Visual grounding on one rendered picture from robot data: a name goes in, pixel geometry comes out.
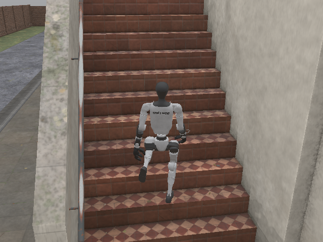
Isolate stairs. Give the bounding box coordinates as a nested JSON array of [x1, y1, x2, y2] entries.
[[83, 0, 257, 242]]

